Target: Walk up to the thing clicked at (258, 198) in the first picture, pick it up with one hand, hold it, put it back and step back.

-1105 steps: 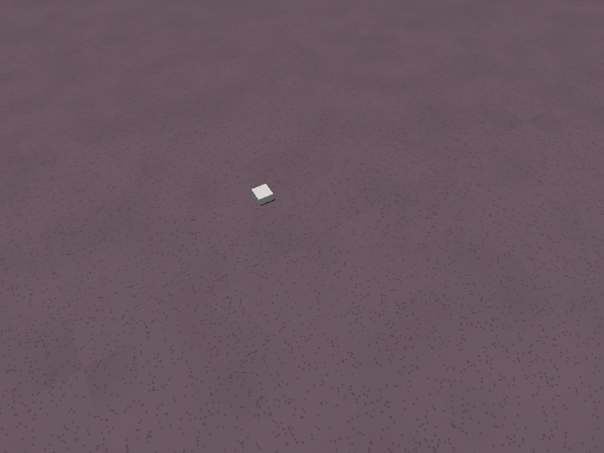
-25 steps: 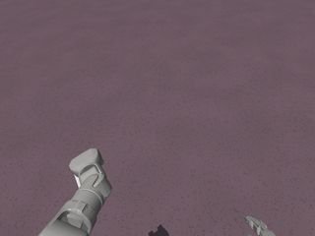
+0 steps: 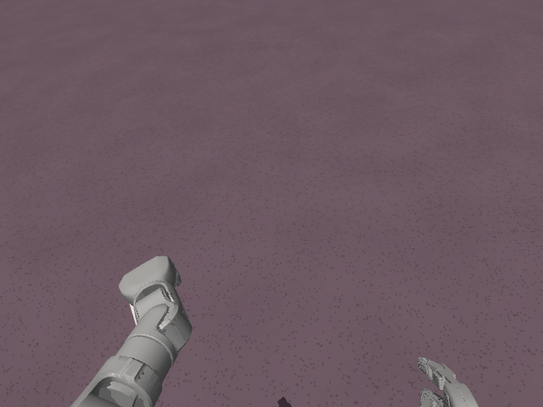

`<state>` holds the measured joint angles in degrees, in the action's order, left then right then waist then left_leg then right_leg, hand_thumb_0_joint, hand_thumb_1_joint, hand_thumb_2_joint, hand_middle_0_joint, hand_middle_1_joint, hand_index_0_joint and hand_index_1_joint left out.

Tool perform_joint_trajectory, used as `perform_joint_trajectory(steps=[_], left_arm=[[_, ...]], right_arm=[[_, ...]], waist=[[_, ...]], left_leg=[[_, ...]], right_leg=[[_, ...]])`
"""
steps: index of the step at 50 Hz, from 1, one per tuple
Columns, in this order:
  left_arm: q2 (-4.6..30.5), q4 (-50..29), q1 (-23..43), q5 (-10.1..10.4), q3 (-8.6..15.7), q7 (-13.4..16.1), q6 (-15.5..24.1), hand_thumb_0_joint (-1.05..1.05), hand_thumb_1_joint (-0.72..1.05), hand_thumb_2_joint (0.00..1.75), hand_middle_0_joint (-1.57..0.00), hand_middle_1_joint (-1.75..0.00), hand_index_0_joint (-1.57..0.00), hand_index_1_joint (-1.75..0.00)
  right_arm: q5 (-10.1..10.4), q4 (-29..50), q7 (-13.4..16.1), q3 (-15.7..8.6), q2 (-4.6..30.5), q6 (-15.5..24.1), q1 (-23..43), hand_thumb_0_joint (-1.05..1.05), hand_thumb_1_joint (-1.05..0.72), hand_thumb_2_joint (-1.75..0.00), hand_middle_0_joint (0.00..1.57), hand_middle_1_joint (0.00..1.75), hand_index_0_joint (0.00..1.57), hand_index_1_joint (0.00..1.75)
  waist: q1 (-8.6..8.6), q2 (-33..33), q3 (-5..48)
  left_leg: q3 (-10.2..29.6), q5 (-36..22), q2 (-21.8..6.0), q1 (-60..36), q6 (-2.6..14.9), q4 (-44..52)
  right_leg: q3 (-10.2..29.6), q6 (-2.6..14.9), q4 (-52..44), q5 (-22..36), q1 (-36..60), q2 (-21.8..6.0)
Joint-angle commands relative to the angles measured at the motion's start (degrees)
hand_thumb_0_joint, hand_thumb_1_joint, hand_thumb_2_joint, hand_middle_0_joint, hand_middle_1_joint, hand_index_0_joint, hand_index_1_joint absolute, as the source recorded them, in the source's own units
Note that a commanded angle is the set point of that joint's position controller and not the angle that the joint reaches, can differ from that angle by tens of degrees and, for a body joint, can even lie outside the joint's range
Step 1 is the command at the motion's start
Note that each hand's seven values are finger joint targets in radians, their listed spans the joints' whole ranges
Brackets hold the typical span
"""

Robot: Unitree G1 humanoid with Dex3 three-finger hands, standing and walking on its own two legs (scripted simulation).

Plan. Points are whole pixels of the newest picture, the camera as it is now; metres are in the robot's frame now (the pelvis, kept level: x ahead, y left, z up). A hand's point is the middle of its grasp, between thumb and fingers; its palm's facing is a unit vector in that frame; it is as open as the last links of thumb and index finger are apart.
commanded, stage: hold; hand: left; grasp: from above
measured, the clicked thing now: (159, 312) +0.29 +0.24 -0.07
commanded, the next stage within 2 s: crouch in 0.74 s
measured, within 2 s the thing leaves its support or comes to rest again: neither
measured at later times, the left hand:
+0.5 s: hand (158, 304) +0.29 +0.23 -0.03, palm faces -0.35 -0.29 -0.89, open 10.3 cm
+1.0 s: hand (160, 305) +0.29 +0.23 -0.04, palm faces -0.35 -0.27 -0.89, open 10.3 cm
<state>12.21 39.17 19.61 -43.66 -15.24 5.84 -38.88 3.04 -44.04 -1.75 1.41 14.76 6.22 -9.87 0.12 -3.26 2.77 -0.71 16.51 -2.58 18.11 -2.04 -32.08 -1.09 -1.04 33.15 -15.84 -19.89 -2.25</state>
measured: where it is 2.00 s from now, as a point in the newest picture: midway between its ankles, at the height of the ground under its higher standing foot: outside the picture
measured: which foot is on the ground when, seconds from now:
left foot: down 0.00-1.00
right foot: down 0.00-1.00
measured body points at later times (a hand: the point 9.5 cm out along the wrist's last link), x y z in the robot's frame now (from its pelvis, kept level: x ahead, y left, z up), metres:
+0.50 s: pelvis +0.00 +0.00 +0.00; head +0.00 -0.03 +0.45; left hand +0.30 +0.24 +0.02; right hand +0.17 -0.23 -0.11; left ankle +0.00 +0.14 -0.73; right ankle +0.01 -0.13 -0.73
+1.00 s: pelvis +0.00 +0.00 +0.00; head +0.00 -0.02 +0.45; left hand +0.30 +0.24 +0.01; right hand +0.15 -0.23 -0.11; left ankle +0.00 +0.14 -0.73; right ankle +0.01 -0.13 -0.73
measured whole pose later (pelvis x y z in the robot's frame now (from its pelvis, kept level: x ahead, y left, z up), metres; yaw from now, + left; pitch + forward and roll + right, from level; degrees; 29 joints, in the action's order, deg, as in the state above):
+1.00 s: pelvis +0.00 +0.00 +0.00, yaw +0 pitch +2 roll +0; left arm 13.2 39.4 19.8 -45.8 -15.1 4.2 -37.8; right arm 2.7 -43.7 -0.6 1.3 14.5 8.5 -10.3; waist 0.2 -3.2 2.2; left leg -0.7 16.3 -2.7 18.3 -2.0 -32.4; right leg -1.0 -1.1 33.1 -15.4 -19.9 -2.1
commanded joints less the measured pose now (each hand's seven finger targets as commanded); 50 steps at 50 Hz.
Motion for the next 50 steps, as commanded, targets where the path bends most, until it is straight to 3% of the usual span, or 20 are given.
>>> perform_joint_trajectory(steps=[1,2,4,6,9,12,14,21,24,25,26,32,33,35,39,41,42,43,45,50], left_arm=[[11.54,-14.91,21.31,-3.5,2.98,1.43,-0.41,0.0,0.62,0.74,-1.11,-0.49,-1.05,-0.55],[10.23,-11.4,18.95,-3.85,2.45,1.08,-0.95,0.0,0.61,0.76,-1.1,-0.48,-1.04,-0.54],[11.43,-16.89,21.31,-3.84,2.62,0.59,-0.5,0.0,0.65,0.71,-1.14,-0.48,-1.08,-0.53],[10.97,-15.07,18.41,-4.23,2.48,0.38,-1.2,0.0,0.64,0.73,-1.12,-0.48,-1.07,-0.54],[10.67,-13.45,18.06,-4.38,2.24,0.03,-1.38,0.0,0.67,0.75,-1.15,-0.5,-1.09,-0.55],[12.89,-16.96,21.71,-4.86,3.36,-0.42,-0.96,0.0,0.66,0.76,-1.14,-0.51,-1.09,-0.56],[10.56,-16.3,19.5,-4.98,1.8,-1.05,-1.24,0.0,0.69,0.75,-1.16,-0.5,-1.11,-0.56],[11.81,-15.61,19.19,-5.08,2.14,-1.91,-0.86,0.0,0.68,0.73,-1.16,-0.48,-1.11,-0.54],[12.71,-15.42,19.79,-5.26,3.05,-1.59,-0.5,0.0,0.69,0.75,-1.17,-0.5,-1.12,-0.56],[11.64,-13.79,19.57,-5.45,2.46,-1.77,-0.49,0.0,0.71,0.77,-1.18,-0.51,-1.12,-0.57],[12.05,-16.52,21.43,-5.4,2.51,-1.69,-0.13,0.0,0.7,0.76,-1.17,-0.51,-1.12,-0.57],[11.26,-13.36,20.81,-5.5,2.44,-0.73,0.34,0.0,0.73,0.76,-1.19,-0.53,-1.15,-0.58],[12.58,-15.43,22.56,-5.38,3.26,-0.43,0.66,0.0,0.73,0.77,-1.19,-0.53,-1.14,-0.58],[11.16,-12.83,20.11,-5.39,2.65,-0.19,0.24,0.0,0.72,0.75,-1.18,-0.53,-1.13,-0.58],[12.85,-11.63,21.69,-5.11,3.79,0.66,0.41,0.0,0.71,0.76,-1.18,-0.52,-1.13,-0.57],[11.54,-11.63,22.33,-4.8,3.02,0.41,0.34,0.0,0.71,0.77,-1.17,-0.54,-1.12,-0.59],[10.5,-9.59,20.27,-4.49,2.44,0.18,0.2,0.0,0.75,0.69,-1.13,-0.62,-1.13,-0.63],[11.23,-13.47,21.4,-4.26,2.9,0.13,0.57,0.0,0.67,0.66,-1.05,-0.62,-1.05,-0.61],[11.31,-9.6,18.74,-4.6,3.07,0.02,0.39,0.0,0.7,0.63,-1.11,-0.5,-1.1,-0.5],[10.33,-7.68,19.03,-4.9,3.62,2.84,2.01,0.0,0.7,0.6,-1.11,-0.51,-1.11,-0.51]], right_arm=[[0.38,8.52,0.59,-1.85,6.09,3.03,6.07,0.0,-0.9,-0.9,0.2,0.3,0.2,0.3],[0.36,8.36,0.59,-1.73,6.18,3.12,6.06,0.0,-0.9,-0.9,0.2,0.3,0.2,0.3],[0.3,9.16,0.71,-1.75,6.05,3.15,6.78,0.0,-0.91,-0.91,0.2,0.3,0.2,0.3],[0.42,9.34,0.94,-1.7,5.88,3.12,7.01,0.0,-0.91,-0.91,0.2,0.3,0.2,0.3],[0.4,9.08,1.06,-1.61,5.79,3.41,6.73,0.0,-0.91,-0.91,0.2,0.3,0.2,0.3],[0.41,9.3,1.37,-1.82,5.93,3.8,6.59,0.0,-0.91,-0.91,0.2,0.3,0.2,0.3],[0.39,9.43,1.33,-1.68,5.79,3.93,6.86,0.0,-0.91,-0.91,0.2,0.3,0.2,0.3],[0.37,9.5,1.85,-1.63,5.96,4.12,6.92,0.0,-0.91,-0.91,0.2,0.3,0.2,0.3],[0.18,9.46,1.84,-1.77,5.86,4.34,6.63,0.0,-0.91,-0.91,0.2,0.3,0.2,0.3],[0.25,9.32,1.8,-1.72,5.92,4.54,6.35,0.0,-0.91,-0.91,0.2,0.3,0.2,0.3],[0.2,9.31,1.86,-1.76,5.63,4.58,6.52,0.0,-0.91,-0.91,0.2,0.3,0.2,0.3],[0.14,9.0,1.71,-2.0,5.84,5.17,5.78,0.0,-0.91,-0.91,0.2,0.3,0.2,0.3],[0.17,8.86,1.69,-2.11,5.87,5.29,5.84,0.0,-0.91,-0.91,0.2,0.3,0.2,0.3],[0.07,8.61,1.57,-2.18,5.9,5.23,5.78,0.0,-0.91,-0.91,0.2,0.3,0.2,0.3],[-0.03,8.23,1.49,-2.22,6.25,5.26,5.5,0.0,-0.91,-0.91,0.2,0.3,0.2,0.3],[0.03,8.12,1.52,-2.15,6.07,5.25,5.58,0.0,-0.91,-0.91,0.2,0.3,0.2,0.3],[0.08,8.13,1.47,-2.07,6.15,5.3,5.45,0.0,-0.9,-0.91,0.2,0.3,0.2,0.3],[0.07,8.43,1.5,-2.22,6.05,5.38,5.86,0.0,-0.85,-0.89,0.2,0.3,0.2,0.3],[0.02,8.33,1.6,-2.16,6.25,5.38,5.68,0.0,-0.87,-0.9,0.2,0.3,0.2,0.3],[-0.32,7.97,1.36,-2.41,6.21,5.79,3.7,0.0,-0.87,-0.9,0.2,0.3,0.2,0.3]], waist=[[0.93,2.03,14.97],[0.12,3.75,13.56],[0.82,1.92,14.87],[0.87,2.67,13.9],[0.5,3.56,12.64],[1.03,1.49,15.39],[0.61,3.72,14.36],[0.72,3.01,13.5],[1.07,2.73,13.65],[0.35,3.35,13.31],[0.87,2.39,14.69],[0.41,3.01,13.99],[1.0,1.58,15.6],[0.88,1.93,14.99],[0.79,1.7,14.98],[0.56,2.41,14.61],[0.33,3.94,13.06],[1.03,2.25,14.41],[0.49,4.94,13.12],[-0.2,5.33,11.48]], left_leg=[[-1.32,-11.64,3.91,-4.65,2.33,3.39],[-1.0,-11.07,3.67,-4.13,2.41,3.45],[-1.12,-10.9,3.76,-5.16,2.34,4.0],[-0.98,-11.41,3.6,-5.22,2.27,4.03],[-0.99,-11.37,3.56,-4.14,2.31,3.67],[-0.99,-12.84,3.62,-5.55,2.16,3.46],[-0.98,-12.82,3.75,-5.23,2.55,3.23],[-0.88,-12.93,3.51,-5.58,2.3,3.88],[-0.93,-12.47,3.62,-5.3,2.33,3.94],[-0.96,-12.31,3.58,-4.93,2.41,3.68],[-1.0,-12.89,3.66,-5.83,2.29,3.63],[-0.9,-12.0,3.43,-5.06,2.16,3.56],[-1.01,-12.12,3.4,-5.5,2.08,3.45],[-0.99,-13.34,3.26,-5.43,1.99,3.33],[-0.77,-13.44,2.98,-4.84,1.92,3.28],[-0.88,-12.73,3.13,-4.63,2.07,3.19],[-0.8,-11.62,3.13,-3.77,2.25,3.32],[-1.14,-11.6,3.37,-4.58,2.21,3.47],[-0.96,-11.85,3.24,-3.86,2.35,3.31],[-1.39,-9.72,3.61,-2.02,2.25,2.47]], right_leg=[[-0.45,0.44,-5.38,10.69,6.68,2.56],[-0.39,0.41,-5.33,9.96,5.99,2.74],[-0.61,0.57,-5.47,9.59,6.46,2.66],[-0.78,0.55,-5.44,9.54,6.38,2.81],[-0.59,0.4,-5.2,9.75,5.97,2.84],[-0.38,0.51,-4.94,11.07,6.27,2.81],[-0.36,0.2,-5.15,11.69,6.7,2.57],[-0.94,0.51,-5.15,10.99,6.56,2.89],[-0.94,0.53,-5.51,10.58,6.62,2.76],[-0.6,0.41,-5.3,10.7,6.27,2.7],[-0.69,0.42,-5.3,11.13,6.79,2.64],[-0.64,0.52,-5.23,10.18,6.02,2.83],[-0.44,0.59,-5.08,10.28,6.57,2.79],[-0.68,0.64,-4.73,11.22,6.59,2.96],[-0.57,0.71,-4.43,11.43,6.43,3.19],[-0.45,0.61,-4.92,10.95,6.27,3.09],[-0.39,0.51,-5.17,9.96,6.04,3.06],[-0.4,0.59,-5.4,9.9,6.74,2.78],[-0.59,0.4,-5.3,10.07,6.53,2.85],[-0.29,0.29,-5.13,8.76,4.67,2.52]])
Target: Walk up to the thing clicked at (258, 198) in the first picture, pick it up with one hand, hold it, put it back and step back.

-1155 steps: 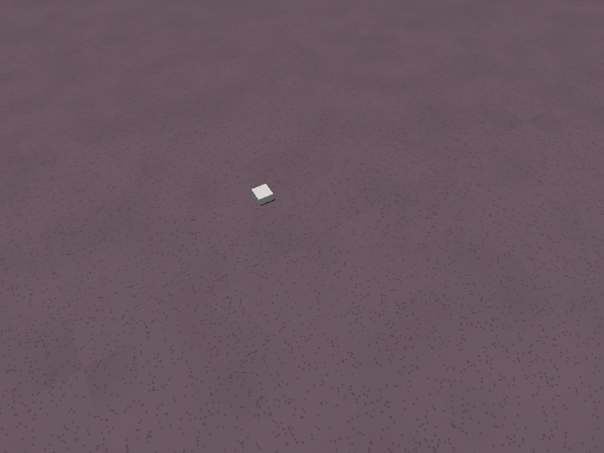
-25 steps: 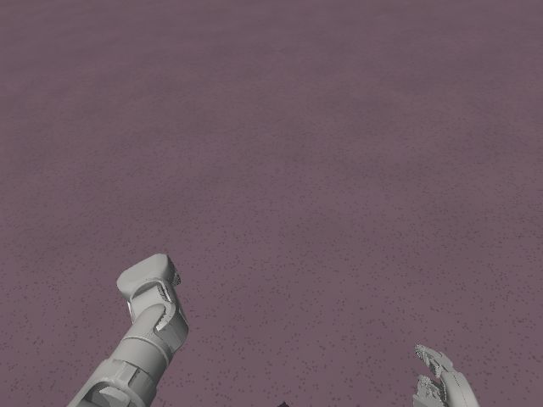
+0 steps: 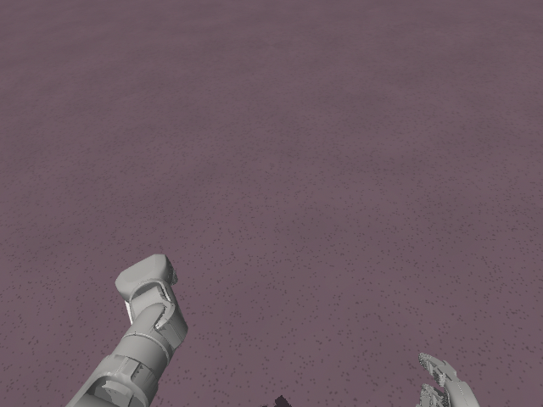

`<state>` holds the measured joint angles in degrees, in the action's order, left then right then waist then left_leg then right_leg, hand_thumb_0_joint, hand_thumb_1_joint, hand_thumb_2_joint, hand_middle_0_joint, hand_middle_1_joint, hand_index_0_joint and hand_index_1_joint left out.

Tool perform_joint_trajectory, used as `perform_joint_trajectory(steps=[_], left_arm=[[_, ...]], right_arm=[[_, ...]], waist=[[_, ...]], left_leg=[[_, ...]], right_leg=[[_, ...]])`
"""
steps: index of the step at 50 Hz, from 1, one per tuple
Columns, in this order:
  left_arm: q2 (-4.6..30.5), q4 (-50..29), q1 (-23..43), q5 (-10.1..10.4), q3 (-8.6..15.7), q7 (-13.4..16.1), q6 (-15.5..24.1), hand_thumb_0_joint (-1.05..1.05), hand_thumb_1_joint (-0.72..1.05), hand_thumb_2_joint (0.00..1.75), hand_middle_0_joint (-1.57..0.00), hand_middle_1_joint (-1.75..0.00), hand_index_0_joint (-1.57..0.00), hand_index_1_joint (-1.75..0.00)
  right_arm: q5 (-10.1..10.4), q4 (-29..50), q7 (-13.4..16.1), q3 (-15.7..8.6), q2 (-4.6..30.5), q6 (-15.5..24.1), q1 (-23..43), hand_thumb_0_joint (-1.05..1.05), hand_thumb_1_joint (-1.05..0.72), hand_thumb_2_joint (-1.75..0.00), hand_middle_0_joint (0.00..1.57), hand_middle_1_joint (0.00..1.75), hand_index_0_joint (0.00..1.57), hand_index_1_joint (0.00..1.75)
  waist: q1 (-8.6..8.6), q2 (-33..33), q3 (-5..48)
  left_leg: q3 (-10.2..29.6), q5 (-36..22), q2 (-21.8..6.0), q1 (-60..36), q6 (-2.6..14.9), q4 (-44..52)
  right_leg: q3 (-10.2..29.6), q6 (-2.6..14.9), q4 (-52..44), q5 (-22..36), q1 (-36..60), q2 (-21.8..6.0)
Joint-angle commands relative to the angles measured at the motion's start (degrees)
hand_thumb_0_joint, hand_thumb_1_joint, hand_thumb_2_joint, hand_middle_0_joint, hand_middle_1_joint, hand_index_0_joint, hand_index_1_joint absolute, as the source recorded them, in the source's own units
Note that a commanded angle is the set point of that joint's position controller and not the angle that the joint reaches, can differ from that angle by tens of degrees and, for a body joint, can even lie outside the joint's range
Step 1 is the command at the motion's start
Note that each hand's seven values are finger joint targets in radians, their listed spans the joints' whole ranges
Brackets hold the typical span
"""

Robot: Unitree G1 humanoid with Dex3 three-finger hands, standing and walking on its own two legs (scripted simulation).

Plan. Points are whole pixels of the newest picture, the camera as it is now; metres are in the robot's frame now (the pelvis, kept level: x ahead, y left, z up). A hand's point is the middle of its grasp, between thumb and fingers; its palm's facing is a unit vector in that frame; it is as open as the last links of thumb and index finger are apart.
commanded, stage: crouch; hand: left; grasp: from above
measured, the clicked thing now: (155, 311) +0.29 +0.25 -0.07
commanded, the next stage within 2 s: lower in 1.78 s
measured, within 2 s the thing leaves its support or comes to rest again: neither
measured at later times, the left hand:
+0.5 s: hand (193, 329) +0.33 +0.23 -0.25, palm faces -0.35 -0.21 -0.91, open 10.3 cm
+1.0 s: hand (209, 348) +0.35 +0.25 -0.47, palm faces -0.33 -0.27 -0.90, open 10.2 cm
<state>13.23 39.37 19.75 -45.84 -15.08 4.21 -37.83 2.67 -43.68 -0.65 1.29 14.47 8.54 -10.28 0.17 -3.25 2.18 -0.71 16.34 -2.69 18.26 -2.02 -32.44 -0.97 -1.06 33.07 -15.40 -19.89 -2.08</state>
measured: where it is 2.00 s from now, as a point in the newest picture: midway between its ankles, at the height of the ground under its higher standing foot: outside the picture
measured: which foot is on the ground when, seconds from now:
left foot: down 0.00-1.00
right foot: down 0.00-1.00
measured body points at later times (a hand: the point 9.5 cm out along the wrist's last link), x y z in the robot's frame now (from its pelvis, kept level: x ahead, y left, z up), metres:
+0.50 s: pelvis -0.04 +0.01 -0.12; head +0.10 +0.02 +0.31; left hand +0.34 +0.24 -0.20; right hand +0.03 -0.27 -0.24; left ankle +0.00 +0.14 -0.73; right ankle +0.02 -0.13 -0.73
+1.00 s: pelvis -0.07 +0.01 -0.31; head +0.14 +0.02 +0.09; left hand +0.37 +0.26 -0.41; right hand -0.01 -0.25 -0.45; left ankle +0.00 +0.14 -0.73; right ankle +0.02 -0.13 -0.73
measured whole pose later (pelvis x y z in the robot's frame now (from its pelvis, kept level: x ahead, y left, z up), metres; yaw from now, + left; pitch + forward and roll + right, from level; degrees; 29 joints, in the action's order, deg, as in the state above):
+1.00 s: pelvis -0.07 +0.01 -0.31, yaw -3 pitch +36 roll -4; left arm 23.0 79.0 49.8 -48.6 8.4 29.8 -16.6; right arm -6.1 -48.9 -8.4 -1.0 13.1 11.3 -7.0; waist -9.8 -3.0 10.0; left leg 5.1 39.6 -2.6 112.4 -1.9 -115.2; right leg -0.6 -2.0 111.4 -35.8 -112.1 -1.3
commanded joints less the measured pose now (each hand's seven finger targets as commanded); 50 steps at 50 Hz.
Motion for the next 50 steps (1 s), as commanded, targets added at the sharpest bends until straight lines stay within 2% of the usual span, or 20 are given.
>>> perform_joint_trajectory(steps=[1,3,5,7,11,14,18,21,24,26,29,32,34,36,40,42,45,46,47,50], left_arm=[[9.06,-4.72,18.83,-2.82,3.48,5.38,1.26,0.0,0.72,0.59,-1.12,-0.51,-1.13,-0.51],[7.31,-1.5,18.99,-2.42,3.16,7.25,2.07,0.0,0.74,0.58,-1.13,-0.5,-1.13,-0.5],[8.52,0.16,22.5,-2.34,4.51,9.39,3.37,0.0,0.72,0.56,-1.11,-0.5,-1.12,-0.49],[6.6,4.27,24.42,-1.98,4.27,11.5,4.43,0.0,0.7,0.55,-1.09,-0.51,-1.1,-0.5],[6.64,13.24,26.83,-2.73,6.44,16.52,7.95,0.0,0.72,0.55,-1.1,-0.53,-1.12,-0.52],[5.9,17.72,31.37,-3.52,7.88,20.54,11.17,0.0,0.74,0.56,-1.14,-0.49,-1.14,-0.49],[9.14,22.79,34.73,-4.59,11.7,26.01,13.55,0.0,0.71,0.65,-1.14,-0.49,-1.13,-0.51],[9.26,25.92,37.99,-3.38,13.17,28.54,13.78,0.0,0.68,0.65,-1.14,-0.47,-1.12,-0.5],[12.46,27.19,41.33,-1.66,16.05,30.59,13.31,0.0,0.65,0.68,-1.12,-0.49,-1.1,-0.52],[12.07,29.24,42.69,-0.53,16.88,31.11,13.22,0.0,0.63,0.69,-1.1,-0.53,-1.08,-0.55],[15.71,31.08,45.26,0.32,19.26,31.7,13.36,0.0,0.62,0.7,-1.08,-0.57,-1.07,-0.58],[16.89,33.1,46.34,1.03,20.77,31.74,14.1,0.0,0.6,0.71,-1.07,-0.59,-1.06,-0.6],[19.42,34.03,46.94,0.47,21.97,31.42,15.06,0.0,0.59,0.69,-1.05,-0.58,-1.04,-0.59],[19.75,33.89,47.49,0.43,22.16,30.77,16.15,0.0,0.57,0.68,-1.04,-0.57,-1.03,-0.58],[20.82,32.71,50.24,-1.91,21.87,29.16,18.95,0.0,0.52,0.66,-1.01,-0.56,-1.01,-0.57],[21.25,34.42,47.84,-3.06,21.91,28.54,19.88,0.0,0.5,0.69,-0.99,-0.57,-0.99,-0.58],[23.29,30.69,50.01,-4.12,22.86,28.35,20.98,0.0,0.47,0.68,-0.98,-0.56,-0.96,-0.58],[22.8,31.65,49.72,-4.42,23.02,28.42,21.0,0.0,0.47,0.69,-0.97,-0.58,-0.97,-0.59],[24.42,27.96,51.65,-4.43,23.54,28.61,21.42,0.0,0.46,0.71,-0.97,-0.59,-0.96,-0.6],[22.3,33.04,50.44,-4.41,23.0,28.53,21.57,0.0,0.44,0.72,-0.96,-0.57,-0.94,-0.59]], right_arm=[[-0.1,7.31,0.23,-2.27,6.56,3.59,3.67,0.0,-0.87,-0.9,0.2,0.3,0.2,0.3],[-0.23,6.79,-0.02,-2.39,6.61,3.71,2.97,0.0,-0.87,-0.9,0.2,0.3,0.2,0.3],[-0.22,5.46,-0.22,-3.04,7.06,3.7,1.21,0.0,-0.87,-0.89,0.2,0.3,0.2,0.3],[-0.52,4.22,-0.52,-3.41,7.25,3.68,-0.37,0.0,-0.87,-0.89,0.2,0.3,0.2,0.3],[-1.35,2.13,-1.09,-4.11,7.49,3.24,-3.36,0.0,-0.88,-0.89,0.2,0.3,0.2,0.3],[-2.48,1.82,-1.73,-4.83,7.39,3.0,-4.43,0.0,-0.88,-0.89,0.2,0.3,0.2,0.3],[-3.64,1.71,-2.85,-5.73,7.89,2.4,-5.7,0.0,-0.88,-0.89,0.2,0.3,0.2,0.3],[-4.41,0.81,-3.59,-6.11,8.22,2.28,-5.57,0.0,-0.88,-0.89,0.2,0.3,0.2,0.3],[-5.03,0.49,-3.92,-6.34,8.71,2.65,-5.38,0.0,-0.88,-0.9,0.2,0.3,0.2,0.3],[-5.71,-0.55,-4.24,-6.62,9.14,3.07,-5.18,0.0,-0.88,-0.89,0.2,0.3,0.2,0.3],[-6.28,-1.71,-4.52,-6.23,9.15,3.44,-5.47,0.0,-0.88,-0.89,0.2,0.3,0.2,0.3],[-7.06,-2.54,-5.1,-6.09,8.89,3.79,-5.32,0.0,-0.89,-0.9,0.2,0.3,0.2,0.3],[-7.47,-2.94,-5.44,-5.77,8.77,3.96,-5.68,0.0,-0.89,-0.9,0.2,0.3,0.2,0.3],[-7.7,-3.07,-5.71,-5.72,8.45,4.12,-5.76,0.0,-0.89,-0.9,0.2,0.3,0.2,0.3],[-7.92,-3.18,-6.38,-5.69,8.85,4.12,-6.38,0.0,-0.89,-0.9,0.2,0.3,0.2,0.3],[-8.07,-3.35,-6.69,-5.5,9.36,4.14,-6.68,0.0,-0.89,-0.9,0.2,0.3,0.2,0.3],[-8.23,-3.1,-7.03,-5.84,10.1,4.03,-6.92,0.0,-0.89,-0.9,0.2,0.3,0.2,0.3],[-8.38,-3.38,-7.19,-5.81,10.51,4.14,-7.6,0.0,-0.89,-0.9,0.2,0.3,0.2,0.3],[-8.29,-3.04,-7.26,-5.96,10.46,4.1,-7.13,0.0,-0.89,-0.9,0.2,0.3,0.2,0.3],[-8.7,-3.91,-7.56,-5.8,10.89,4.45,-8.0,0.0,-0.89,-0.9,0.2,0.3,0.2,0.3]], waist=[[-0.91,6.4,10.78],[-1.55,6.85,9.48],[-1.82,5.07,11.38],[-3.27,5.79,12.34],[-4.55,4.47,13.57],[-5.17,2.91,19.02],[-5.27,-0.77,27.18],[-6.18,-2.08,32.82],[-5.81,-3.68,37.61],[-7.23,-4.19,38.93],[-7.79,-3.27,41.5],[-8.87,-2.47,42.44],[-9.27,-3.26,42.31],[-9.79,-3.9,43.43],[-10.9,-6.26,45.53],[-10.83,-7.4,44.6],[-10.06,-9.82,48.61],[-11.21,-9.24,48.01],[-9.98,-10.33,50.57],[-12.36,-7.97,46.17]], left_leg=[[-1.24,-8.6,3.61,-1.22,2.34,2.61],[-1.48,-6.87,3.71,0.24,2.29,2.29],[-1.8,-7.16,3.65,0.7,2.15,1.16],[-1.71,-7.46,3.33,2.18,1.99,-1.14],[-1.95,-5.14,3.04,11.6,1.47,-8.9],[-2.0,-4.9,2.58,20.37,1.03,-18.6],[-1.56,-3.06,2.18,31.0,0.52,-29.0],[-0.95,-1.57,2.1,37.86,0.74,-35.08],[-0.5,1.22,1.94,42.88,0.87,-38.9],[0.02,3.08,1.55,46.01,0.78,-42.1],[-0.2,5.48,1.56,52.57,1.38,-46.53],[-0.15,7.92,1.57,58.52,1.84,-51.54],[0.08,8.8,1.59,61.67,2.05,-54.47],[0.25,9.47,1.63,63.45,2.13,-57.59],[0.72,9.84,1.5,65.98,2.11,-63.09],[0.94,10.85,1.55,66.84,1.92,-64.71],[0.8,10.37,1.53,66.22,1.82,-66.94],[1.28,9.52,1.59,66.91,1.76,-67.77],[0.9,9.38,1.64,67.55,1.93,-68.58],[1.61,10.95,1.65,71.09,2.04,-70.73]], right_leg=[[-0.43,0.29,-5.03,7.5,3.67,2.39],[-0.3,0.37,-4.84,6.12,2.44,2.25],[0.09,0.57,-3.43,6.82,1.39,2.16],[-0.05,0.76,-1.22,7.33,-0.77,2.45],[0.4,1.33,6.14,5.23,-8.43,2.28],[0.46,1.73,16.2,5.38,-16.91,2.42],[0.0,2.43,26.83,3.62,-27.54,2.75],[-0.49,2.76,32.51,2.45,-32.98,2.82],[-1.14,3.15,37.14,-0.68,-37.44,3.13],[-1.67,3.3,40.37,-2.44,-42.4,3.13],[-1.7,2.88,44.06,-3.88,-44.87,3.08],[-1.74,2.51,47.93,-5.8,-48.51,3.09],[-2.0,2.49,50.87,-6.8,-51.56,2.97],[-2.28,2.46,53.39,-7.93,-54.91,2.96],[-3.15,2.56,59.01,-8.48,-61.24,2.95],[-3.61,2.72,61.13,-9.81,-64.58,2.62],[-3.86,2.86,63.68,-9.42,-66.06,2.64],[-4.3,2.85,65.07,-8.44,-67.1,2.29],[-4.09,2.81,65.8,-8.11,-66.74,2.57],[-4.57,2.62,68.04,-9.33,-70.82,2.08]])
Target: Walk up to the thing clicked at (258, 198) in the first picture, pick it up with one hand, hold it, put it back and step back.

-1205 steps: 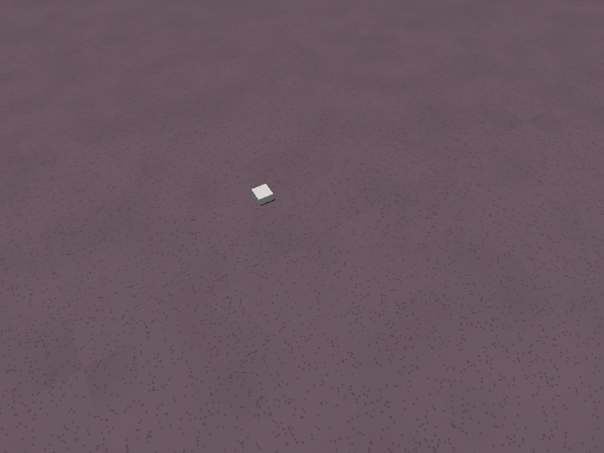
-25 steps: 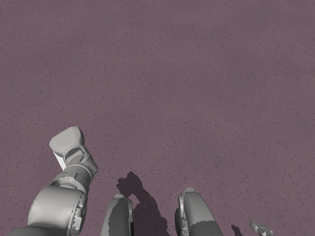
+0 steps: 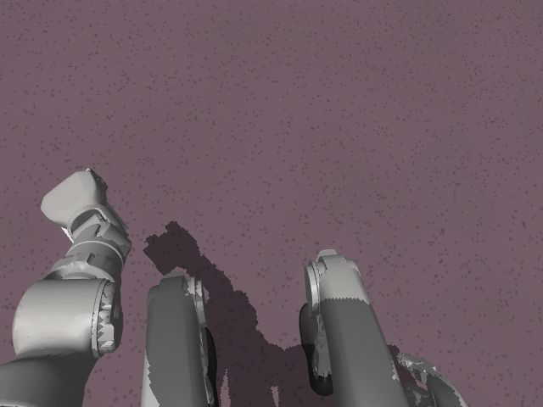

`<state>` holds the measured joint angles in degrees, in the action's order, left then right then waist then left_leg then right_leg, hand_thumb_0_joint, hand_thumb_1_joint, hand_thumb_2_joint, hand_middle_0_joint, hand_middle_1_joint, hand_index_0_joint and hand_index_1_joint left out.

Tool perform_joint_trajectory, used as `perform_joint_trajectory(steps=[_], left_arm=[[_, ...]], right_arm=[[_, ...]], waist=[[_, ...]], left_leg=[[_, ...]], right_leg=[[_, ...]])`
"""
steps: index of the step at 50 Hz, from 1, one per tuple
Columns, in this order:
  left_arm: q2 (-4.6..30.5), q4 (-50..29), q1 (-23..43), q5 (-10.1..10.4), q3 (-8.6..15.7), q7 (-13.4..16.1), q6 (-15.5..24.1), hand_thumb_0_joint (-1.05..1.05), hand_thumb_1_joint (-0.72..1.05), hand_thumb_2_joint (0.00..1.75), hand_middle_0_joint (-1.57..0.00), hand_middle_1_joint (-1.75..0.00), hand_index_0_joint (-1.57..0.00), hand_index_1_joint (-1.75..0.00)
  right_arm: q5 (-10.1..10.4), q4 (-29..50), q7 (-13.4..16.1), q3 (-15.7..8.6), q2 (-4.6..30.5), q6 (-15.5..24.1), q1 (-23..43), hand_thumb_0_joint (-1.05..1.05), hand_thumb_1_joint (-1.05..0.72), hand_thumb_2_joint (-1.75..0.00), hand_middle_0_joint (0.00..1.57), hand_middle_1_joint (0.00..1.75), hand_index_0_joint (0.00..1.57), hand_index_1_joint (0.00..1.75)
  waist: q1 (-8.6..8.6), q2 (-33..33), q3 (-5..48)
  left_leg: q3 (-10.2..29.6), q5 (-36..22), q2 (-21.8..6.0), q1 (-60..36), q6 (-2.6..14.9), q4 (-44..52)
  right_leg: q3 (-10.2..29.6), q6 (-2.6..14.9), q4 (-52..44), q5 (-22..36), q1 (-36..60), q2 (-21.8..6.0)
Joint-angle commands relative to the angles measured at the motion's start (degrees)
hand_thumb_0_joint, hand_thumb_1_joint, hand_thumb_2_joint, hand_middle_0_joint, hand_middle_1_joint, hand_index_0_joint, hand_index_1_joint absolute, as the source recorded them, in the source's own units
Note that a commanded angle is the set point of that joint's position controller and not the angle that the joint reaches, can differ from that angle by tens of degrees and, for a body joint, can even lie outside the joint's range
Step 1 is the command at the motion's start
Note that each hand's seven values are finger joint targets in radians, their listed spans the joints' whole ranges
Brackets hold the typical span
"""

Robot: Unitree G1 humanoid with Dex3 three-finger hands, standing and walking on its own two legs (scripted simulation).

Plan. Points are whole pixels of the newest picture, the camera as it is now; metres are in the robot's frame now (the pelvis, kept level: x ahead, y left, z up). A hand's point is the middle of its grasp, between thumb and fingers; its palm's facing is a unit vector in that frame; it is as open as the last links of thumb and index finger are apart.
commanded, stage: crouch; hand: left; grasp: from above
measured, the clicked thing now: (92, 222) +0.41 +0.28 -0.18
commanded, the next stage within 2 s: lower in 0.78 s
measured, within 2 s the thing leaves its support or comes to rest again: rests again in 1.90 s
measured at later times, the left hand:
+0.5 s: hand (114, 223) +0.42 +0.26 -0.24, palm faces -0.33 -0.28 -0.90, open 10.2 cm
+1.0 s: hand (121, 227) +0.43 +0.27 -0.30, palm faces -0.37 -0.27 -0.89, open 10.2 cm
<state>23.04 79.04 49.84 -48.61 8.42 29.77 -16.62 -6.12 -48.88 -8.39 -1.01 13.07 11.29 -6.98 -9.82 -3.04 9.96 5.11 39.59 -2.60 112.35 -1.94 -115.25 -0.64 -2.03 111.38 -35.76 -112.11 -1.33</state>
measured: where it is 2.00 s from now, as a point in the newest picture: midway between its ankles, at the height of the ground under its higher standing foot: (262, 377)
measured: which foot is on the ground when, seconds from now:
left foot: down 0.00-1.00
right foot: down 0.00-1.00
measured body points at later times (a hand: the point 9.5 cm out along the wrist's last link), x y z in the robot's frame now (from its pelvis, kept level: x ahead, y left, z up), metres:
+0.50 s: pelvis -0.01 +0.00 -0.09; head +0.21 +0.02 +0.30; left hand +0.44 +0.27 -0.19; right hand +0.03 -0.27 -0.21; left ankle +0.07 +0.14 -0.42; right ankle +0.09 -0.14 -0.42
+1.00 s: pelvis -0.01 +0.00 -0.13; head +0.23 +0.03 +0.25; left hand +0.44 +0.28 -0.25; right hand +0.01 -0.26 -0.25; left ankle +0.07 +0.14 -0.42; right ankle +0.09 -0.14 -0.42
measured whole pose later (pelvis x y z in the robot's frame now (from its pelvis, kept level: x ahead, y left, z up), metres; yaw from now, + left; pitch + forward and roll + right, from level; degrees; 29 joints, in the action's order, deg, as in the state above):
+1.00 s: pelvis -0.01 +0.00 -0.13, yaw -1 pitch +34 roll -5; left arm 33.1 95.8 59.1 -56.5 13.8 32.8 -6.1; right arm -11.1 -51.0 -15.7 1.0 16.9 15.0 -8.7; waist -13.5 -2.0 2.5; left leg 7.3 40.1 -0.3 132.1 -1.9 -138.2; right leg 0.3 -3.3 133.2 -36.0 -131.1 -0.9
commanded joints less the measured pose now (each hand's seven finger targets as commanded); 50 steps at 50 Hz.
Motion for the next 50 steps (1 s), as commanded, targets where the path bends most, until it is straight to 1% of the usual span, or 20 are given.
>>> perform_joint_trajectory(steps=[1,4,5,7,9,10,13,15,17,20,22,27,29,33,34,40,42,45,46,50], left_arm=[[14.26,-9.74,23.12,-1.43,0.14,3.0,1.04,0.0,0.42,0.71,-0.95,-0.57,-0.93,-0.59],[14.51,-6.61,23.13,-2.6,-0.2,2.55,1.37,0.0,0.41,0.69,-0.94,-0.55,-0.92,-0.56],[15.33,-6.76,23.53,-2.48,0.22,2.78,1.62,0.0,0.41,0.68,-0.94,-0.55,-0.92,-0.57],[14.49,-3.79,23.91,-2.71,0.07,2.99,1.79,0.0,0.43,0.65,-0.95,-0.54,-0.93,-0.55],[17.76,-3.69,25.35,-2.89,1.49,3.57,2.36,0.0,0.42,0.65,-0.94,-0.53,-0.93,-0.54],[16.88,-0.66,22.73,-3.15,1.5,3.66,2.22,0.0,0.41,0.64,-0.94,-0.52,-0.92,-0.54],[17.94,-2.07,25.81,-3.39,1.77,3.85,3.05,0.0,0.4,0.65,-0.93,-0.53,-0.92,-0.55],[17.78,-0.26,25.55,-3.52,1.25,3.4,3.33,0.0,0.41,0.67,-0.94,-0.53,-0.92,-0.55],[20.39,1.47,24.54,-4.2,3.03,3.74,3.69,0.0,0.41,0.68,-0.95,-0.53,-0.93,-0.55],[19.25,1.24,26.44,-4.55,2.42,3.6,4.38,0.0,0.4,0.69,-0.94,-0.53,-0.92,-0.55],[21.21,1.86,26.76,-4.28,3.64,4.27,4.68,0.0,0.4,0.72,-0.95,-0.54,-0.92,-0.57],[20.87,3.97,27.9,-4.86,3.14,3.73,5.76,0.0,0.39,0.69,-0.93,-0.54,-0.91,-0.56],[22.77,3.95,27.77,-5.23,4.02,3.88,6.0,0.0,0.41,0.71,-0.95,-0.54,-0.93,-0.57],[22.25,6.54,27.7,-6.26,3.51,4.13,7.13,0.0,0.45,0.73,-0.99,-0.54,-0.96,-0.57],[23.13,4.81,28.42,-6.33,4.29,4.35,7.59,0.0,0.44,0.74,-1.0,-0.51,-0.96,-0.56],[23.39,6.1,28.88,-7.4,4.41,4.88,8.96,0.0,0.47,0.78,-1.03,-0.51,-0.98,-0.56],[23.92,6.08,27.43,-7.55,5.02,5.42,9.46,0.0,0.47,0.78,-1.04,-0.51,-0.99,-0.56],[22.78,8.13,28.4,-8.33,3.96,5.21,9.91,0.0,0.43,0.78,-1.04,-0.47,-0.98,-0.53],[23.54,7.94,28.24,-8.24,4.6,5.55,10.37,0.0,0.41,0.8,-1.03,-0.47,-0.96,-0.54],[23.87,12.18,28.13,-9.18,4.23,6.12,11.57,0.0,0.41,0.79,-1.02,-0.48,-0.96,-0.55]], right_arm=[[0.04,1.14,0.16,-3.75,12.62,1.89,-11.23,0.0,-0.89,-0.9,0.2,0.3,0.2,0.3],[-0.36,1.01,-0.14,-3.46,13.05,2.02,-11.56,0.0,-0.89,-0.9,0.2,0.3,0.2,0.3],[-0.41,0.88,-0.17,-3.55,13.21,2.13,-11.05,0.0,-0.89,-0.9,0.2,0.3,0.2,0.3],[-0.98,0.56,-0.47,-3.28,13.48,2.47,-11.41,0.0,-0.89,-0.9,0.2,0.3,0.2,0.3],[-1.16,0.26,-0.54,-3.41,14.24,2.78,-10.91,0.0,-0.89,-0.9,0.2,0.3,0.2,0.3],[-1.39,0.08,-0.79,-3.12,14.07,2.91,-11.1,0.0,-0.89,-0.9,0.2,0.3,0.2,0.3],[-1.79,0.04,-1.24,-3.13,14.46,3.31,-11.05,0.0,-0.89,-0.9,0.2,0.3,0.2,0.3],[-1.98,-0.1,-1.58,-3.08,14.31,3.49,-10.95,0.0,-0.89,-0.9,0.2,0.3,0.2,0.3],[-2.13,-0.27,-1.85,-2.7,14.9,3.57,-11.39,0.0,-0.89,-0.9,0.2,0.3,0.2,0.3],[-2.41,-0.36,-2.41,-2.85,14.91,3.67,-11.97,0.0,-0.89,-0.9,0.2,0.3,0.2,0.3],[-2.53,-0.43,-2.66,-2.78,15.1,3.8,-12.08,0.0,-0.89,-0.9,0.2,0.3,0.2,0.3],[-3.24,-1.25,-3.44,-2.5,14.92,4.24,-13.0,0.0,-0.9,-0.9,0.2,0.3,0.2,0.3],[-3.29,-1.53,-3.85,-2.47,15.5,4.35,-13.21,0.0,-0.9,-0.9,0.2,0.3,0.2,0.3],[-3.72,-1.88,-4.58,-2.2,15.46,4.44,-13.37,0.0,-0.9,-0.9,0.2,0.3,0.2,0.3],[-3.52,-1.81,-4.73,-2.31,15.84,4.44,-13.41,0.0,-0.9,-0.9,0.2,0.3,0.2,0.3],[-4.08,-2.26,-5.87,-1.91,16.26,4.57,-14.57,0.0,-0.9,-0.9,0.2,0.3,0.2,0.3],[-4.04,-2.18,-6.12,-1.85,16.57,4.41,-14.36,0.0,-0.9,-0.9,0.2,0.3,0.2,0.3],[-4.47,-2.61,-6.86,-1.57,16.43,4.38,-15.07,0.0,-0.9,-0.9,0.2,0.3,0.2,0.3],[-4.42,-2.27,-6.95,-1.68,16.79,4.31,-15.17,0.0,-0.9,-0.9,0.2,0.3,0.2,0.3],[-5.3,-2.78,-7.67,-0.74,16.87,4.54,-15.49,0.0,-0.9,-0.9,0.2,0.3,0.2,0.3]], waist=[[-1.34,-9.76,40.03],[-2.52,-9.38,38.97],[-1.76,-9.16,38.94],[-3.26,-8.42,36.08],[-2.37,-9.02,36.39],[-2.41,-8.6,34.97],[-2.35,-10.05,36.91],[-3.23,-8.62,34.91],[-2.32,-9.5,34.59],[-3.27,-10.28,35.7],[-2.82,-9.89,35.51],[-4.42,-9.01,33.56],[-3.62,-9.35,34.7],[-4.81,-9.54,32.29],[-3.86,-10.57,32.8],[-5.13,-10.38,32.01],[-3.99,-11.22,33.82],[-5.65,-10.62,31.45],[-4.91,-10.77,32.2],[-6.51,-8.75,29.24]], left_leg=[[-4.28,-12.22,1.51,-23.14,1.92,11.57],[-4.58,-11.74,1.7,-21.53,1.95,9.22],[-4.73,-11.07,1.76,-20.61,2.09,8.32],[-4.98,-10.04,1.83,-18.17,2.31,6.73],[-5.38,-8.2,2.1,-16.09,2.45,5.64],[-5.3,-8.23,2.09,-15.88,2.27,5.41],[-5.47,-8.54,2.23,-14.85,2.22,3.81],[-5.75,-7.39,2.37,-12.77,2.52,2.31],[-5.61,-8.02,2.5,-12.12,2.35,1.64],[-5.64,-9.07,2.45,-11.52,2.27,0.12],[-5.9,-8.42,2.68,-9.96,2.56,-1.06],[-6.12,-7.41,2.88,-7.56,2.81,-3.32],[-5.93,-8.26,2.93,-7.97,2.81,-3.98],[-5.56,-6.39,3.11,-6.19,2.83,-4.86],[-5.52,-6.63,3.17,-6.25,2.71,-4.5],[-5.29,-7.23,3.21,-6.02,2.85,-6.53],[-5.43,-8.12,3.24,-6.14,2.75,-6.83],[-5.13,-8.65,3.19,-6.08,2.79,-8.15],[-5.28,-8.41,3.28,-4.83,2.86,-8.16],[-5.03,-7.71,3.39,-2.9,3.13,-9.85]], right_leg=[[-4.96,3.71,-9.33,10.61,20.41,1.47],[-4.95,3.62,-7.64,10.23,19.22,1.41],[-4.91,3.57,-6.97,9.43,18.0,1.41],[-4.71,3.33,-6.38,8.87,16.11,1.28],[-4.49,3.28,-5.56,6.97,14.59,1.39],[-4.68,3.29,-4.78,6.86,13.94,1.2],[-4.99,3.4,-2.91,6.97,13.43,1.41],[-4.85,3.2,-2.71,5.84,12.52,1.63],[-4.94,3.27,-1.0,6.44,11.54,1.29],[-5.28,3.4,0.7,7.52,11.28,1.63],[-5.09,3.25,1.18,6.87,10.67,1.58],[-5.18,3.13,2.34,5.82,9.44,1.67],[-5.4,3.24,3.51,6.38,8.74,1.63],[-6.04,3.34,4.96,4.75,5.78,1.79],[-6.06,3.42,5.34,4.91,5.35,1.69],[-6.56,3.39,6.93,5.91,3.72,1.62],[-6.55,3.47,7.54,6.59,4.56,1.73],[-6.97,3.48,8.46,7.38,3.06,1.73],[-6.8,3.43,8.24,7.11,3.69,1.99],[-7.28,3.34,8.65,6.48,2.84,2.04]])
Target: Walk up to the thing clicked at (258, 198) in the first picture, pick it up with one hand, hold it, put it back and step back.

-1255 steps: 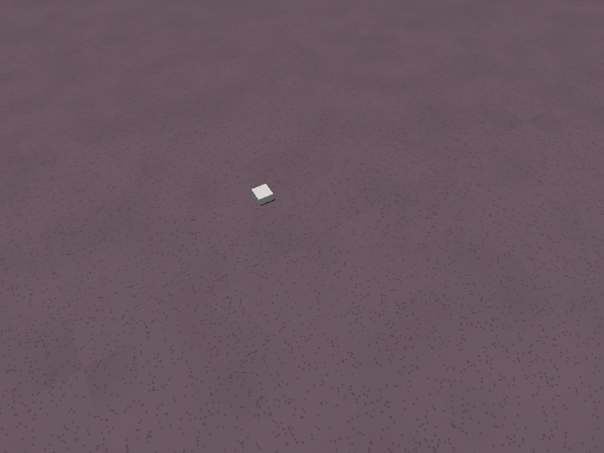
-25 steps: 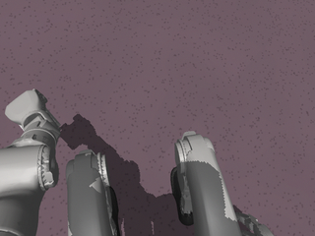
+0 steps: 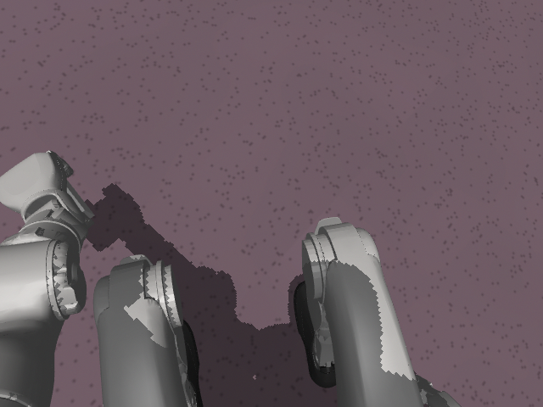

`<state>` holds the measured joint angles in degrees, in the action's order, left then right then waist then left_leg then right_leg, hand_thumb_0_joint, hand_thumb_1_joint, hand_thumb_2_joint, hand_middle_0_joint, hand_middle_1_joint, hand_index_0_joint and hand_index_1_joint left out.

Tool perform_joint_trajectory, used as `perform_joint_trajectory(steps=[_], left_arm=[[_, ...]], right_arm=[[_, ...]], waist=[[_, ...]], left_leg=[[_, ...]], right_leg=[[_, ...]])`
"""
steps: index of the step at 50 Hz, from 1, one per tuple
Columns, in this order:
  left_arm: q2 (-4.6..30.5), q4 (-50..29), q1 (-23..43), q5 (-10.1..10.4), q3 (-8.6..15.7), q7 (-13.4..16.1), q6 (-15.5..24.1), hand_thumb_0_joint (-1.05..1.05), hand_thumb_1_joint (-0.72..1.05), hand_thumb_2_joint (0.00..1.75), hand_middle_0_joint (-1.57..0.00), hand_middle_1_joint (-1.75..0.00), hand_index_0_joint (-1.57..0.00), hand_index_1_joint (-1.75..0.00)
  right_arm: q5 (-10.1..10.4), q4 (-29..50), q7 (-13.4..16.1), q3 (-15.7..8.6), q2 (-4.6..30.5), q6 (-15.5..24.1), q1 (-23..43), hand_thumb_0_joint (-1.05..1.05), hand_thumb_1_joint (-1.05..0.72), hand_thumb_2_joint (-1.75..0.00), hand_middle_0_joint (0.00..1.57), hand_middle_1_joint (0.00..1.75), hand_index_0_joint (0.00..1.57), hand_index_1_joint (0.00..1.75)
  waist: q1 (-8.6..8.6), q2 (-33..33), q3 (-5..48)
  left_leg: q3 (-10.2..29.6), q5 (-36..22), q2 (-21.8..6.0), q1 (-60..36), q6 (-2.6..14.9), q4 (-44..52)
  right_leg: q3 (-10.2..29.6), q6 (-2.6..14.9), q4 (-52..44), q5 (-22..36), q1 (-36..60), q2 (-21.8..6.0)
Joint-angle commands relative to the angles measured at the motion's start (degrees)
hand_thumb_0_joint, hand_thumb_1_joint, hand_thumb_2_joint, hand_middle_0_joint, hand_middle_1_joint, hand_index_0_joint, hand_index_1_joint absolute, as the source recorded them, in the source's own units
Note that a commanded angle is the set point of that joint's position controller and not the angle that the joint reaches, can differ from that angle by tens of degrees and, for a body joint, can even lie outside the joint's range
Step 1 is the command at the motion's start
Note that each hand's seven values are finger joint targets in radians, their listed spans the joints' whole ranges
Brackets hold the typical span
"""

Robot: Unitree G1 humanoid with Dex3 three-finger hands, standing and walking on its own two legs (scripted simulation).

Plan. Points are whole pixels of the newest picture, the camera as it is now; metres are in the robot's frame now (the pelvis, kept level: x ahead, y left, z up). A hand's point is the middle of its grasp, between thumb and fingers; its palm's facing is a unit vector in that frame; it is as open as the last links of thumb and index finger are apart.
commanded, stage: lower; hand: left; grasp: from above
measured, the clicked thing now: (55, 208) +0.43 +0.29 -0.20
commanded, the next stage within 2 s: rest in 0.22 s
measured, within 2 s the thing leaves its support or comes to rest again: rests again in 0.90 s
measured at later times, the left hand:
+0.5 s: hand (84, 203) +0.44 +0.26 -0.24, palm faces -0.36 -0.29 -0.88, open 10.2 cm
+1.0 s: hand (88, 209) +0.44 +0.27 -0.28, palm faces -0.36 -0.31 -0.88, open 10.1 cm
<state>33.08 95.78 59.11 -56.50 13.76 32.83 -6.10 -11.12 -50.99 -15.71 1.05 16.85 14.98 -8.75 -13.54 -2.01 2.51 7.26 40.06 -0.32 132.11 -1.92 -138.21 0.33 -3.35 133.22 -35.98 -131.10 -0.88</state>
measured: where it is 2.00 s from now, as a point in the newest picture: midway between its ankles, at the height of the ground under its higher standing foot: (254, 372)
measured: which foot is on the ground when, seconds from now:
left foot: down 0.00-1.00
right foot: down 0.00-1.00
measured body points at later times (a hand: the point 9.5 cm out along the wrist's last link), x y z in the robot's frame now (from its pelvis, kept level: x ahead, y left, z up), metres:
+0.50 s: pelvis +0.01 +0.01 -0.02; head +0.28 +0.06 +0.34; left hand +0.46 +0.27 -0.19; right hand +0.01 -0.25 -0.11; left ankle +0.08 +0.13 -0.29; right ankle +0.11 -0.14 -0.29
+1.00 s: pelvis +0.00 +0.02 -0.03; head +0.28 +0.09 +0.32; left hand +0.46 +0.28 -0.23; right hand -0.01 -0.24 -0.09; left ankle +0.08 +0.13 -0.29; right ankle +0.11 -0.14 -0.29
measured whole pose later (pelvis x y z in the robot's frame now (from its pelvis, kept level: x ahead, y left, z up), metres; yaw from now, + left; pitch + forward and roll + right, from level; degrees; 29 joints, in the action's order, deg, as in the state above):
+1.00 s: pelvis +0.00 +0.02 -0.03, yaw -7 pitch +28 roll -13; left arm 48.6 109.9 62.2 -59.9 19.6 45.6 -0.2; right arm -16.3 -47.7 -24.3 9.5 19.6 20.6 -7.0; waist -20.9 4.7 -9.4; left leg 13.7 42.6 -0.2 133.6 -0.6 -146.8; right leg -4.8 -4.3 135.8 -36.3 -128.7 0.7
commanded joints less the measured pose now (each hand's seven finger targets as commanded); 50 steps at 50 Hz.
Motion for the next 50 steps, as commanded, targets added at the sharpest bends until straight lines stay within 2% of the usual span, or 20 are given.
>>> perform_joint_trajectory(steps=[1,3,4,6,8,10,12,15,19,24,29,32,33,35,36,37,38,39,42,50], left_arm=[[14.61,-4.86,17.76,-1.15,-0.26,3.4,1.58,0.0,0.41,0.8,-1.03,-0.48,-0.97,-0.54],[15.88,-3.34,17.43,-1.73,0.81,4.49,2.17,0.0,0.43,0.8,-1.03,-0.47,-0.97,-0.54],[15.36,-3.12,19.0,-2.69,-0.08,4.7,2.47,0.0,0.45,0.83,-1.05,-0.51,-0.98,-0.57],[16.85,-2.97,20.36,-2.95,0.72,5.47,3.3,0.0,0.45,0.84,-1.05,-0.5,-0.98,-0.57],[17.84,-3.16,18.46,-2.76,2.47,6.75,3.85,0.0,0.45,0.82,-1.06,-0.48,-0.99,-0.55],[18.51,-2.46,19.36,-3.96,2.04,7.54,4.17,0.0,0.44,0.82,-1.04,-0.5,-0.98,-0.56],[18.64,-2.05,18.77,-3.8,2.47,8.22,4.41,0.0,0.45,0.81,-1.04,-0.51,-0.98,-0.57],[18.39,-1.53,19.1,-3.98,2.25,8.99,4.63,0.0,0.49,0.82,-1.06,-0.53,-1.0,-0.58],[20.02,-0.81,15.53,-3.34,4.4,9.97,4.49,0.0,0.48,0.77,-1.05,-0.48,-1.0,-0.54],[19.17,1.85,17.46,-3.27,3.25,11.44,4.62,0.0,0.48,0.75,-1.04,-0.49,-1.0,-0.54],[24.72,3.96,16.6,-3.05,7.79,13.88,4.41,0.0,0.55,0.7,-1.07,-0.48,-1.04,-0.51],[24.81,4.91,16.6,-2.73,7.89,13.71,4.67,0.0,0.56,0.69,-1.08,-0.47,-1.05,-0.5],[23.09,4.65,17.9,-2.71,5.8,13.15,5.01,0.0,0.57,0.68,-1.08,-0.48,-1.05,-0.51],[24.37,5.93,18.45,-3.26,4.92,12.7,5.65,0.0,0.59,0.71,-1.1,-0.48,-1.07,-0.52],[25.93,5.8,16.79,-3.32,6.2,12.88,5.84,0.0,0.61,0.71,-1.11,-0.49,-1.08,-0.52],[24.74,5.57,17.64,-3.28,4.81,12.98,6.13,0.0,0.62,0.72,-1.13,-0.48,-1.09,-0.52],[26.81,6.33,15.1,-3.25,7.13,13.64,6.22,0.0,0.62,0.71,-1.13,-0.47,-1.1,-0.5],[26.95,6.37,15.81,-3.58,6.89,14.05,6.35,0.0,0.63,0.69,-1.12,-0.49,-1.09,-0.52],[25.86,7.77,17.4,-3.76,5.09,13.83,6.49,0.0,0.65,0.68,-1.13,-0.49,-1.11,-0.52],[28.28,9.62,17.39,-2.77,5.04,15.73,6.24,0.0,0.7,0.66,-1.13,-0.53,-1.12,-0.54]], right_arm=[[-0.02,-0.32,-0.36,-2.89,13.71,0.82,-13.54,0.0,-0.9,-0.9,0.2,0.3,0.2,0.3],[-0.46,-0.26,-0.62,-2.57,14.23,0.93,-13.21,0.0,-0.9,-0.9,0.2,0.3,0.2,0.3],[-0.98,-0.09,-0.9,-2.16,13.92,0.95,-13.64,0.0,-0.9,-0.9,0.2,0.3,0.2,0.3],[-1.29,-0.22,-1.26,-1.98,14.31,1.13,-14.07,0.0,-0.9,-0.9,0.2,0.3,0.2,0.3],[-1.45,-0.08,-1.49,-1.94,14.74,1.1,-13.73,0.0,-0.9,-0.9,0.2,0.3,0.2,0.3],[-2.11,-0.26,-2.05,-1.71,15.01,1.16,-13.69,0.0,-0.9,-0.9,0.2,0.3,0.2,0.3],[-2.26,-0.07,-2.43,-1.64,15.06,1.21,-13.63,0.0,-0.9,-0.9,0.2,0.3,0.2,0.3],[-3.1,-0.24,-3.26,-1.19,15.18,1.46,-14.09,0.0,-0.9,-0.9,0.2,0.3,0.2,0.3],[-3.31,-0.08,-4.37,-0.84,16.0,1.45,-13.73,0.0,-0.9,-0.9,0.2,0.3,0.2,0.3],[-3.57,0.04,-5.46,-0.08,16.61,1.93,-14.08,0.0,-0.9,-0.9,0.2,0.3,0.2,0.3],[-3.88,0.27,-6.51,0.34,18.33,3.35,-14.66,0.0,-0.9,-0.9,0.2,0.3,0.2,0.3],[-3.86,0.83,-6.85,0.88,18.47,3.42,-13.7,0.0,-0.9,-0.9,0.2,0.3,0.2,0.3],[-4.16,1.47,-7.11,1.52,17.92,3.43,-13.24,0.0,-0.9,-0.9,0.2,0.3,0.2,0.3],[-4.39,1.36,-7.23,2.02,18.71,3.96,-12.66,0.0,-0.91,-0.9,0.2,0.3,0.2,0.3],[-4.28,1.24,-7.17,1.98,19.16,3.99,-13.11,0.0,-0.9,-0.9,0.2,0.3,0.2,0.3],[-4.21,1.58,-7.23,2.31,19.03,4.36,-12.3,0.0,-0.9,-0.9,0.2,0.3,0.2,0.3],[-4.36,0.8,-7.23,2.15,19.77,4.12,-13.13,0.0,-0.9,-0.9,0.2,0.3,0.2,0.3],[-4.13,0.98,-7.26,2.3,19.73,4.27,-12.84,0.0,-0.9,-0.9,0.2,0.3,0.2,0.3],[-4.59,1.38,-7.88,3.41,19.11,4.86,-11.76,0.0,-0.9,-0.9,0.2,0.3,0.2,0.3],[-4.55,1.9,-9.03,4.6,21.53,7.07,-10.5,0.0,-0.9,-0.9,0.2,0.3,0.2,0.3]], waist=[[-1.63,-10.73,37.07],[-1.59,-11.4,37.38],[-3.09,-11.4,36.92],[-3.43,-11.27,35.9],[-2.44,-13.02,37.29],[-3.5,-13.64,36.54],[-3.2,-14.83,36.41],[-4.5,-16.14,36.25],[-3.28,-16.68,36.51],[-6.07,-15.87,33.9],[-6.61,-17.08,31.52],[-6.82,-18.08,31.35],[-7.9,-18.28,31.21],[-8.89,-17.47,29.56],[-8.15,-17.56,30.18],[-8.29,-18.13,29.59],[-7.63,-18.79,31.1],[-7.74,-19.71,29.9],[-9.75,-18.68,26.8],[-10.92,-18.55,22.75]], left_leg=[[-7.09,-8.77,1.06,-22.54,2.97,13.45],[-6.58,-9.34,1.01,-23.7,2.78,13.14],[-6.8,-9.07,0.99,-23.42,2.91,12.13],[-6.65,-8.42,0.99,-22.99,3.01,11.45],[-6.53,-8.96,0.91,-23.33,2.82,11.72],[-6.2,-9.29,0.7,-23.69,2.79,10.92],[-6.08,-9.62,0.67,-24.56,2.57,10.74],[-6.09,-10.92,0.34,-25.61,2.34,9.55],[-5.62,-12.33,0.22,-25.51,2.35,9.41],[-4.56,-12.18,-0.08,-25.39,2.4,8.5],[-4.02,-13.07,-0.17,-25.69,2.15,8.41],[-3.49,-12.96,-0.42,-25.84,1.94,8.6],[-3.64,-13.52,-0.4,-25.83,2.04,7.95],[-3.44,-12.13,-0.37,-24.48,2.33,7.05],[-3.17,-12.51,-0.45,-25.17,2.23,7.61],[-3.04,-12.07,-0.5,-25.43,2.18,7.05],[-2.7,-12.65,-0.57,-26.61,2.06,8.17],[-2.55,-12.25,-0.54,-26.01,1.91,8.38],[-2.23,-10.4,-0.64,-25.19,1.94,7.43],[-0.54,-8.68,-1.15,-24.74,1.9,7.61]], right_leg=[[-8.26,4.71,-12.88,7.04,22.18,1.67],[-8.79,4.69,-11.93,7.66,21.21,1.52],[-8.81,4.65,-11.91,7.8,21.6,1.63],[-9.1,4.59,-11.81,7.57,21.2,1.7],[-9.17,4.6,-11.54,7.84,21.99,1.87],[-9.79,4.58,-10.72,8.52,20.96,1.99],[-10.1,4.71,-10.28,8.83,20.45,2.0],[-10.41,4.57,-10.01,10.56,21.37,2.26],[-10.97,4.59,-9.24,11.7,22.33,2.38],[-11.92,4.48,-9.14,12.48,21.66,2.73],[-12.77,4.44,-8.8,13.06,22.45,2.56],[-13.19,4.57,-8.58,12.86,22.5,2.68],[-13.08,4.52,-8.59,13.62,23.13,2.8],[-13.32,4.3,-8.18,12.92,22.69,2.82],[-13.49,4.35,-8.52,12.95,23.53,2.97],[-13.57,4.29,-8.22,12.72,22.88,2.88],[-13.86,4.46,-8.66,13.09,24.31,3.17],[-13.99,4.46,-8.1,12.69,23.39,2.9],[-14.54,4.3,-7.9,11.51,21.83,2.92],[-15.43,3.92,-8.27,10.66,21.74,2.82]])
